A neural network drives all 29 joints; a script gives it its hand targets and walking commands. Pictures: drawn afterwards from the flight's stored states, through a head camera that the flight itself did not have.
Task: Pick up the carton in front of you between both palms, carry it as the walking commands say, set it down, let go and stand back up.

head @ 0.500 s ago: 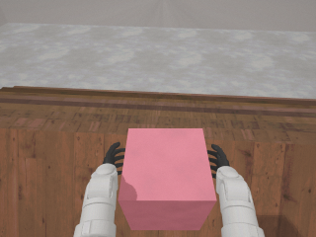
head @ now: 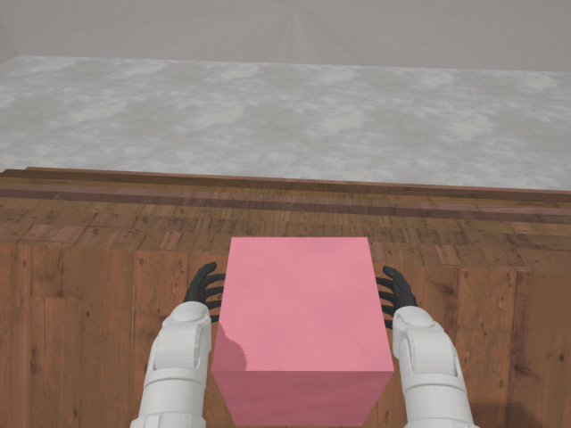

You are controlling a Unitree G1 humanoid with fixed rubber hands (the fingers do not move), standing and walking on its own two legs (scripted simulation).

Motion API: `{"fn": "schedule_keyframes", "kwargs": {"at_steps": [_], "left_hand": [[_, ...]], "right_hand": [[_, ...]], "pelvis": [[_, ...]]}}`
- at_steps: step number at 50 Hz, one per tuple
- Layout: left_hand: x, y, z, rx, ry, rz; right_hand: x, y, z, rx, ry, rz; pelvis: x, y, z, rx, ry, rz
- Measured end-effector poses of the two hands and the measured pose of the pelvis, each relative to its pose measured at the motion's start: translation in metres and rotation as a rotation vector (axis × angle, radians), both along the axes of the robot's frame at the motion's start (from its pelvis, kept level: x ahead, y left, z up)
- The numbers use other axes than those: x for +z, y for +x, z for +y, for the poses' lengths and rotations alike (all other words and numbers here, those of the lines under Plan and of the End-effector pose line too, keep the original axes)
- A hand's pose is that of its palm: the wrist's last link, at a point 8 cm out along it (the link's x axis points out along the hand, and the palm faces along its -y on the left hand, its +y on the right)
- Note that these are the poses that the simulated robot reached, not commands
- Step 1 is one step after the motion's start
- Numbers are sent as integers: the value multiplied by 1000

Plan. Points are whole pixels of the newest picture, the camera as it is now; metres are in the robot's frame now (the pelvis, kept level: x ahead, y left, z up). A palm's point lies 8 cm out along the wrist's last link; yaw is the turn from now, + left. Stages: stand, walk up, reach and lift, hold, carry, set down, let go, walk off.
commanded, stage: hold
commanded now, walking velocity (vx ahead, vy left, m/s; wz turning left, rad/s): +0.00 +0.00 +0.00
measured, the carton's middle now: (299, 335) +0.29 +0.00 -0.04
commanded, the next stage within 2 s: carry in 1.02 s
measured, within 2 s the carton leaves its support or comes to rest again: neither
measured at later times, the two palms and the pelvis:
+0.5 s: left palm (194, 311) +0.28 +0.15 +0.05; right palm (407, 316) +0.28 -0.15 +0.05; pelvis -0.01 +0.00 +0.00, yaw +0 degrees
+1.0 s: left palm (195, 310) +0.28 +0.15 +0.05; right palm (406, 315) +0.28 -0.15 +0.05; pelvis +0.00 +0.00 +0.00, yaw +0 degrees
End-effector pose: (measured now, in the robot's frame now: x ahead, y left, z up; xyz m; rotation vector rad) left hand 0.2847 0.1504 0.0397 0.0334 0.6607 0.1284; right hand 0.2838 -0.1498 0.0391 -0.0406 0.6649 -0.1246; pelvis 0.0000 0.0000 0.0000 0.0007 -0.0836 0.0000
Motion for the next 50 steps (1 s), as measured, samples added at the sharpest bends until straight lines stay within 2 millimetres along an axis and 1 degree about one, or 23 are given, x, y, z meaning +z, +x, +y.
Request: {"fn": "schedule_keyframes", "kwargs": {"at_steps": [5, 14, 22, 50], "left_hand": [[10, -3, 0, 0, -3, -16], [8, -8, -1, 2, -6, 9], [10, -7, 0, 9, -13, -1], [9, -4, -1, -1, 1, 6]], "right_hand": [[10, -3, 0, -3, 3, -16], [8, -9, -1, -8, 8, 9], [10, -7, 0, -11, 15, -1], [9, -4, -1, -2, 0, 7]], "pelvis": [[1, -2, 0, 0, 0, -18], [-1, -10, 0, -2, 0, -35], [-2, -14, 0, -1, 0, -36], [0, -4, 0, -3, 0, -31]]}}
